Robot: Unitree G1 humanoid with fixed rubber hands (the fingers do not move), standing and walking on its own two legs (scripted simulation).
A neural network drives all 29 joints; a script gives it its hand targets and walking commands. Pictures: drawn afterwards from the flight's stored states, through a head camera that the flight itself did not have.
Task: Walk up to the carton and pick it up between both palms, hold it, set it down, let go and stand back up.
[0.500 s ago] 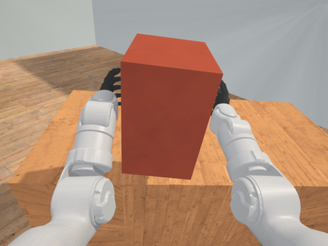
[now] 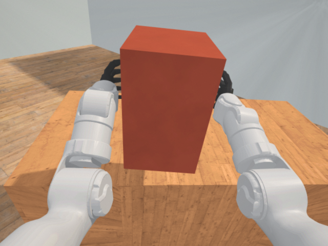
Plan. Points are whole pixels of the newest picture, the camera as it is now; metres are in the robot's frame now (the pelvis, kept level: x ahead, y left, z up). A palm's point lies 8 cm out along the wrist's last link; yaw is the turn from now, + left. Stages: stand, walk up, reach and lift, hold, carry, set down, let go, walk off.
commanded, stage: reach and lift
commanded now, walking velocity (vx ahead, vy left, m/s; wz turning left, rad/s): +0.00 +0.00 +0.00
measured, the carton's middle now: (165, 99) +0.43 +0.02 +0.23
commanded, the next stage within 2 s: hold in 0.32 s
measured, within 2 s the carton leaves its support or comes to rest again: neither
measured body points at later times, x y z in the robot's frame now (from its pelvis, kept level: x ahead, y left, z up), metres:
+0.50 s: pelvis +0.00 +0.00 +0.00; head -0.07 +0.03 +0.44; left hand +0.40 +0.15 +0.28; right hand +0.41 -0.12 +0.28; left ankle +0.07 +0.11 -0.75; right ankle +0.02 -0.13 -0.75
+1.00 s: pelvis +0.01 +0.00 +0.00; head -0.08 +0.04 +0.44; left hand +0.39 +0.15 +0.30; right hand +0.40 -0.12 +0.30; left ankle +0.07 +0.11 -0.75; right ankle +0.02 -0.13 -0.75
